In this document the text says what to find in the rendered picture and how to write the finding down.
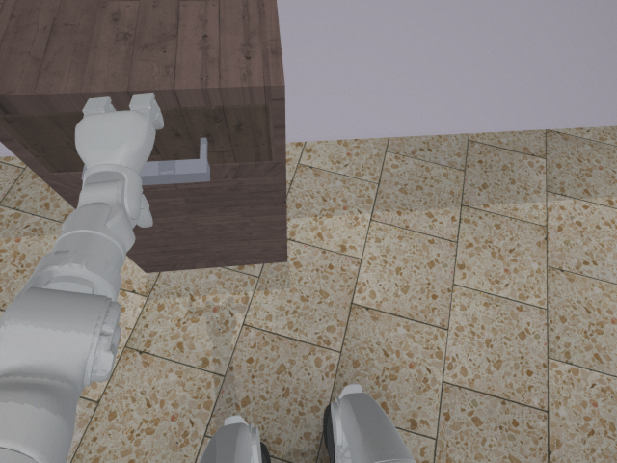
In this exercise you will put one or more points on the robot right thigh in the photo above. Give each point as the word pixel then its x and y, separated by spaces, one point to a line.
pixel 361 424

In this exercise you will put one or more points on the left robot upper arm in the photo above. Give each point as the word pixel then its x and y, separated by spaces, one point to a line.
pixel 56 343

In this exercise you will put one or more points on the drawer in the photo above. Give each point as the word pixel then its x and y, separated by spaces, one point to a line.
pixel 235 134

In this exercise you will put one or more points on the cabinet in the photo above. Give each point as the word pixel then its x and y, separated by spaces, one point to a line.
pixel 56 54

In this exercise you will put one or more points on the left robot hand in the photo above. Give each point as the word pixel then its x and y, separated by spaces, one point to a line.
pixel 126 138

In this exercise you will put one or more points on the handle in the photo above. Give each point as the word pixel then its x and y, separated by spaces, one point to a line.
pixel 175 171

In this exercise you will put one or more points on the robot left thigh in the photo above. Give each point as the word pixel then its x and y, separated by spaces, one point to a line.
pixel 234 443

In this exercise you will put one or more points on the robot thigh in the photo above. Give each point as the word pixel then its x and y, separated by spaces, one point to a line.
pixel 361 424
pixel 234 443

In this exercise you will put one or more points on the left robot forearm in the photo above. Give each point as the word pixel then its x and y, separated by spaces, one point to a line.
pixel 90 251

